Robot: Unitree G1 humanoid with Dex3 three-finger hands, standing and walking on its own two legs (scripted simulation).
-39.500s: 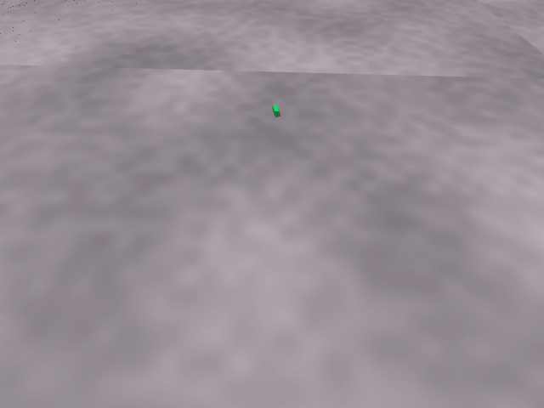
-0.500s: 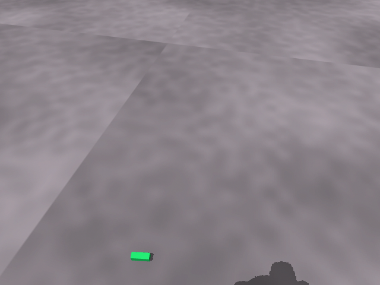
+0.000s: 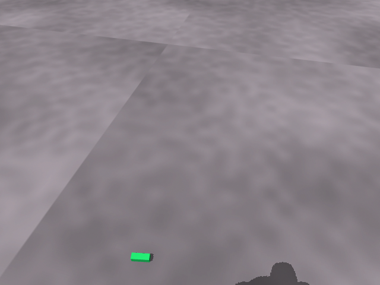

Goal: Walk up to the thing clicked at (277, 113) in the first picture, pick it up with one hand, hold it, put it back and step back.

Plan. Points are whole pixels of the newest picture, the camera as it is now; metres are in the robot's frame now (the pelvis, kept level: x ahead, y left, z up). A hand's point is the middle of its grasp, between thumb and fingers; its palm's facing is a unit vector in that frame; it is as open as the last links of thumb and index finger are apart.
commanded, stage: stand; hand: left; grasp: from above
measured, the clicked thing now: (140, 257) +0.43 +0.25 -0.76
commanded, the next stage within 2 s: rise first in 0.10 s
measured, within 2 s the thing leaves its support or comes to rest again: neither
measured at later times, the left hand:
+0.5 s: hand out of the picture +0.16 +0.25 -0.17, palm faces -0.05 -0.93 -0.36, open 9.7 cm
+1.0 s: hand out of the picture +0.13 +0.26 -0.23, palm faces -0.17 -0.88 -0.45, open 12.9 cm
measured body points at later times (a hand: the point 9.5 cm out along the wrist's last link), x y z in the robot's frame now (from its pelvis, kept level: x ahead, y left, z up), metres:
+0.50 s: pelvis -0.01 +0.00 -0.02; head +0.05 +0.00 +0.42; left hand +0.16 +0.30 -0.15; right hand +0.08 -0.26 -0.15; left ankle +0.00 +0.14 -0.75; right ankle -0.02 -0.13 -0.75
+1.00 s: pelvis -0.01 +0.01 -0.10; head +0.08 +0.02 +0.34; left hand +0.14 +0.31 -0.20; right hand +0.15 -0.24 -0.19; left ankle +0.00 +0.14 -0.75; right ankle -0.02 -0.13 -0.75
